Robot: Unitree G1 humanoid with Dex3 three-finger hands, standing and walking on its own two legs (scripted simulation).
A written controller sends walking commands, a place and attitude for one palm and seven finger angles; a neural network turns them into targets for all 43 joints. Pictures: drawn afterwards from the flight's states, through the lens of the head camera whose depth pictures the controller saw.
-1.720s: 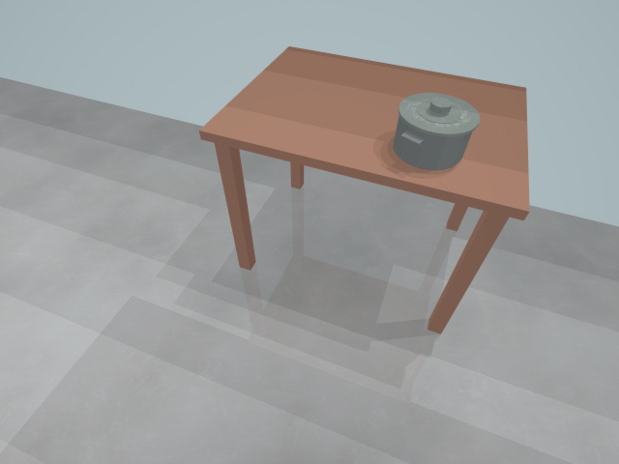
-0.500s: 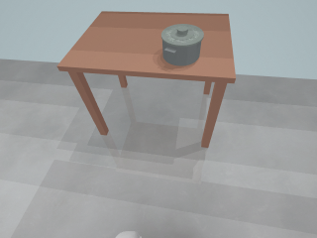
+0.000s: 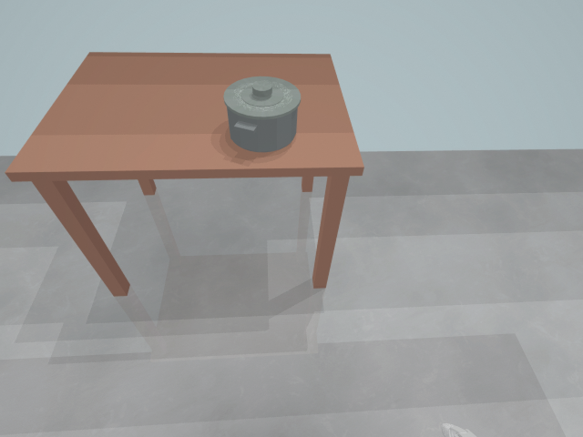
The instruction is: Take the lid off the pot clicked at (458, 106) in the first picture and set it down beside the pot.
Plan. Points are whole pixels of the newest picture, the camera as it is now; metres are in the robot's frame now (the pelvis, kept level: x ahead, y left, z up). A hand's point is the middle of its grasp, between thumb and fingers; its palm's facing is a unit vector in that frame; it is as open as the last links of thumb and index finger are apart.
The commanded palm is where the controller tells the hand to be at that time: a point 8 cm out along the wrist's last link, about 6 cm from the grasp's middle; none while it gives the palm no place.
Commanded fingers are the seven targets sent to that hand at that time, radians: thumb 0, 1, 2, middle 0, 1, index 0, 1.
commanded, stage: walk to a spot facing it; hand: left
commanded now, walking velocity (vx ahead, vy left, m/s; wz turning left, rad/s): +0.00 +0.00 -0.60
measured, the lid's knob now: (262, 88) +0.88 +0.20 +0.01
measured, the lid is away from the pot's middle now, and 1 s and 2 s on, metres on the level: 0.00 0.00 0.00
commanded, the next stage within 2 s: turn to face it in 0.52 s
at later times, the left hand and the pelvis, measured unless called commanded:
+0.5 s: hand (225, 366) +0.26 +0.15 -0.17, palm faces -0.39 -0.90 -0.20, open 7.4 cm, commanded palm none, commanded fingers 0.00 0.90 0.90 -0.20 -0.30 -0.20 -0.30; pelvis +0.07 +0.02 -0.02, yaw -21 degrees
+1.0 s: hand (227, 376) +0.24 +0.15 -0.19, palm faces -0.24 -0.96 -0.15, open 7.4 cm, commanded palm none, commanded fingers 0.00 0.90 0.90 -0.20 -0.30 -0.20 -0.30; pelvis +0.11 +0.01 -0.02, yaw -16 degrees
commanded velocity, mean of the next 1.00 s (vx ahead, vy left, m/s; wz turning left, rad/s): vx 0.00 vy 0.00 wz -0.11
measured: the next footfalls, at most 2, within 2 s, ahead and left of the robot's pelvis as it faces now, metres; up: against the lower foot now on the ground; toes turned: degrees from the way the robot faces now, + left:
left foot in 0.04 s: +0.06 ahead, +0.13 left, +0.00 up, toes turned -3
right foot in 0.54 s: +0.13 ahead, -0.12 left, +0.00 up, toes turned -27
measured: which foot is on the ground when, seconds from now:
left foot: up 0.00-0.02, down 0.04-0.54, up 0.56-0.96, down 0.98-1.00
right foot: down 0.00-0.02, up 0.04-0.52, down 0.54-1.00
